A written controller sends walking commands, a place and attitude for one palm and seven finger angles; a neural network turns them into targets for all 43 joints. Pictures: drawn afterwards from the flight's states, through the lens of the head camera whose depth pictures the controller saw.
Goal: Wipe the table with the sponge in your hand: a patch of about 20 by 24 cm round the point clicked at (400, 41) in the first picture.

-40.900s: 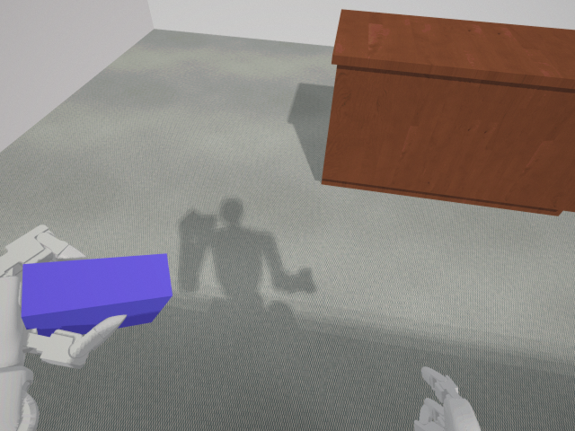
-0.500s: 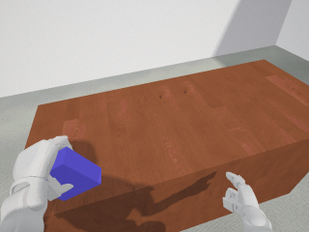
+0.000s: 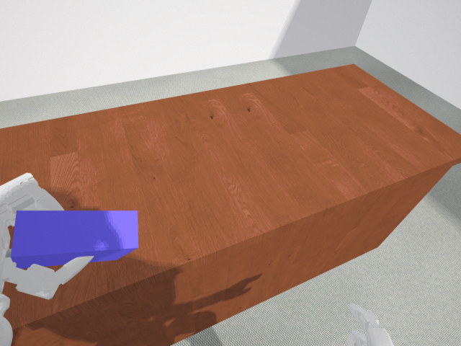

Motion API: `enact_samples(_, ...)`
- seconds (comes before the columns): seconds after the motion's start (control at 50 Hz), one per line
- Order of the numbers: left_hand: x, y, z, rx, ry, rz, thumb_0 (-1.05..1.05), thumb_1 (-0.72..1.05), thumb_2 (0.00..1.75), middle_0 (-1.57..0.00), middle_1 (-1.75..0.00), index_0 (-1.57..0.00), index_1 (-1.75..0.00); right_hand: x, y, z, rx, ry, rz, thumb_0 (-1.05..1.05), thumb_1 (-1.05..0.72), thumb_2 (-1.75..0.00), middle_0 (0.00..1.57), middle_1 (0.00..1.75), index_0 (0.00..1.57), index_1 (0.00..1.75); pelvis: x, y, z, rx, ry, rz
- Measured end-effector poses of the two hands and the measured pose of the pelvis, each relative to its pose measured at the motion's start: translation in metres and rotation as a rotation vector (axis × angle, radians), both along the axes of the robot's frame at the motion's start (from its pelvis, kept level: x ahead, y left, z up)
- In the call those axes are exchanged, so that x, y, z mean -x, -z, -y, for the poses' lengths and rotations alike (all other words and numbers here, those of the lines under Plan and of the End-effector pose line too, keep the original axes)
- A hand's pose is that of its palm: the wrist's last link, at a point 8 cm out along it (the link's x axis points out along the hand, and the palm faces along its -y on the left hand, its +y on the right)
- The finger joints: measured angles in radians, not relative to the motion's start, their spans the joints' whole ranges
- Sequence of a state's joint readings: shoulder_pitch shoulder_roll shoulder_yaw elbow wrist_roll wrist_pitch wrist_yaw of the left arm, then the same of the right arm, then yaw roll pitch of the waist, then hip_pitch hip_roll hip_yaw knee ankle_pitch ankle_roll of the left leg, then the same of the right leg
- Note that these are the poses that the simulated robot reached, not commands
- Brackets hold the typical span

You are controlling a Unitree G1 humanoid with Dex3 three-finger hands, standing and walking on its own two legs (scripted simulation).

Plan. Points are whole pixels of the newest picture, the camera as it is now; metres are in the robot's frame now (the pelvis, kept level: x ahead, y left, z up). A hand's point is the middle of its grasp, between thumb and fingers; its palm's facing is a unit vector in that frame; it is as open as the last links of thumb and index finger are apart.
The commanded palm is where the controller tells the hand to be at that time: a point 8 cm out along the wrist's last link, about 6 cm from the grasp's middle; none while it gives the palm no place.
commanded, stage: step back with the hand held close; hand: left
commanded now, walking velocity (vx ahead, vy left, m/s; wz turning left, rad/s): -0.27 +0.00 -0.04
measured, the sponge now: (93, 239) +0.23 +0.20 +0.14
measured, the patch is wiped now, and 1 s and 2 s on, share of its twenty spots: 0.95 0.95 0.95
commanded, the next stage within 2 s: stop stepping back and stand still in 0.92 s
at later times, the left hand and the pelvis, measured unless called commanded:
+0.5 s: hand (9, 277) +0.16 +0.25 +0.18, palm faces +0.43 -0.81 -0.40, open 8.8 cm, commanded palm +0.11 +0.28 +0.19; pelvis -0.05 +0.00 -0.01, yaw +1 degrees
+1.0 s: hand out of the picture +0.05 +0.24 +0.18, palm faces +0.39 -0.86 -0.32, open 8.8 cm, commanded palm +0.00 +0.28 +0.19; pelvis -0.17 +0.00 +0.00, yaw -1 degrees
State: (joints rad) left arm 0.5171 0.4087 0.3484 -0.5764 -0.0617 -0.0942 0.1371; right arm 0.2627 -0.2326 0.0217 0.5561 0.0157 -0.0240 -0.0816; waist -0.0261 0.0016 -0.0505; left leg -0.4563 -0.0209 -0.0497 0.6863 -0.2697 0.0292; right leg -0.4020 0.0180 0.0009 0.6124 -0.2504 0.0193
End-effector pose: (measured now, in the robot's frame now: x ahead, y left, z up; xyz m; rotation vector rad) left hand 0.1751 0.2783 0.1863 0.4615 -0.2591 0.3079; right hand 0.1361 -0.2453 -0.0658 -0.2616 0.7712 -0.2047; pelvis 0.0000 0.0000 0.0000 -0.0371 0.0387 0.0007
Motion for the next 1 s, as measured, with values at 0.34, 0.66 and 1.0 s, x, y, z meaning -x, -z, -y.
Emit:
enact_samples(0.34, 0.042, -0.001, -0.001, 0.029, -0.034, 0.115, -0.02, -0.45, 1.07, -0.85, -1.46, -0.9, -1.48, -0.013, -0.011, -0.016, 0.013, -0.118, 0.104, 0.02, -0.91, -0.9, 0.21, 0.3, 0.21, 0.3, 0.034, 0.008, 0.002, 0.006, -0.028, 0.008)
enact_samples(0.66, 0.075, -0.004, 0.005, 0.033, -0.012, 0.129, -0.02, -0.45, 1.07, -0.85, -1.46, -0.9, -1.48, 0.04, -0.001, -0.017, -0.021, -0.092, 0.034, 0.02, -0.91, -0.9, 0.2, 0.3, 0.21, 0.3, 0.068, 0.005, 0.005, 0.013, -0.035, 0.018)
enact_samples(1.0, 0.163, -0.005, -0.004, 0.054, -0.016, 0.088, -0.02, -0.45, 1.07, -0.85, -1.46, -0.89, -1.49, 0.132, -0.015, -0.036, -0.062, -0.1, 0.125, 0.01, -0.91, -0.9, 0.2, 0.3, 0.21, 0.3, 0.167, -0.002, -0.004, 0.003, 0.022, 0.04)
